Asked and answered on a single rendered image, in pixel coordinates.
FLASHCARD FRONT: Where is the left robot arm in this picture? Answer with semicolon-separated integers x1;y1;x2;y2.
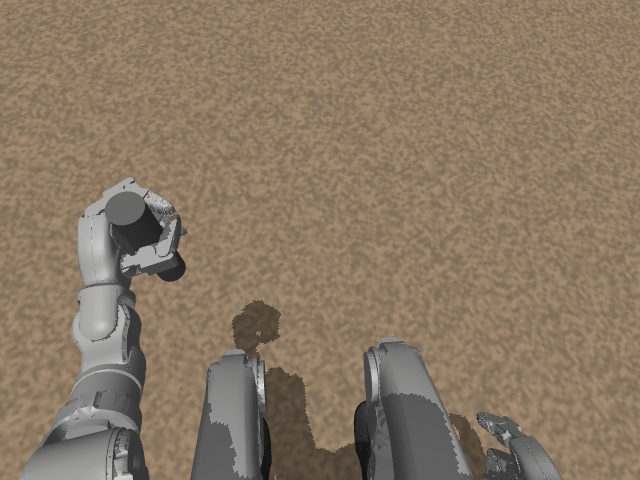
20;283;150;480

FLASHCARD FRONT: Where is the can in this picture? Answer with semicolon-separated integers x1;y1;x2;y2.
105;191;186;282

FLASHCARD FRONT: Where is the right robot hand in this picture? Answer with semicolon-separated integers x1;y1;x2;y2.
476;412;563;480

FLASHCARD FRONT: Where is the right robot foot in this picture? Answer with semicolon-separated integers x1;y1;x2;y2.
354;401;394;480

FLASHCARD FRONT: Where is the left robot hand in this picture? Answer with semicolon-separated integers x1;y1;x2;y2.
77;177;187;289

